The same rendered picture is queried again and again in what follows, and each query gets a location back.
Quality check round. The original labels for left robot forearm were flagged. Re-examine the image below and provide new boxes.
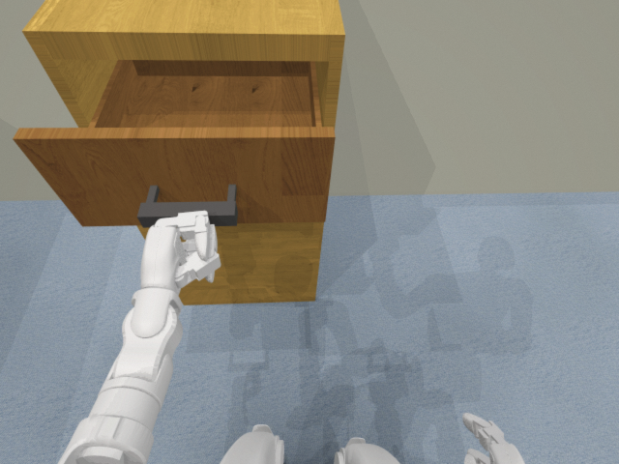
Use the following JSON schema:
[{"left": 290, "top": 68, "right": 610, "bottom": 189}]
[{"left": 58, "top": 287, "right": 183, "bottom": 464}]

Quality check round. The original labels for cabinet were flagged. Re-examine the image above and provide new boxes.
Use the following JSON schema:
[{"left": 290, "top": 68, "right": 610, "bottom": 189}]
[{"left": 22, "top": 0, "right": 345, "bottom": 305}]

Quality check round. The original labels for drawer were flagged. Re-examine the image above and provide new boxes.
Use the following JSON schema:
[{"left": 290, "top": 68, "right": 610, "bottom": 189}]
[{"left": 13, "top": 60, "right": 336, "bottom": 226}]

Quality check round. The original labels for left robot shin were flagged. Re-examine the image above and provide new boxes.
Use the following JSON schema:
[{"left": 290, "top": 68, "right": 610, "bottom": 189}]
[{"left": 252, "top": 424, "right": 273, "bottom": 434}]

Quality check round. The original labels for left robot hand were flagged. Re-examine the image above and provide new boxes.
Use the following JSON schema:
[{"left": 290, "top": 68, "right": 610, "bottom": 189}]
[{"left": 140, "top": 211, "right": 221, "bottom": 296}]

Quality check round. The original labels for right robot hand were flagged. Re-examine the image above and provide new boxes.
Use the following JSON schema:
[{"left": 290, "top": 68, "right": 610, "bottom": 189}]
[{"left": 462, "top": 413, "right": 525, "bottom": 464}]

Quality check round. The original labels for handle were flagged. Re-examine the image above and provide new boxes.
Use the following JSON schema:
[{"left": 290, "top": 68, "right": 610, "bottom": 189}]
[{"left": 137, "top": 185, "right": 238, "bottom": 228}]

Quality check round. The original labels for robot left thigh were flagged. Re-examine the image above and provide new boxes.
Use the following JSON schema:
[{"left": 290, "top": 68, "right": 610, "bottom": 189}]
[{"left": 220, "top": 431, "right": 284, "bottom": 464}]

